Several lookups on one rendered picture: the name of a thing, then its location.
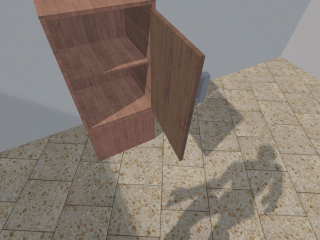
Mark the cupboard door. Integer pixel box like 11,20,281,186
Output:
149,7,205,161

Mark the handle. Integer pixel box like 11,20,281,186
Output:
195,71,211,103

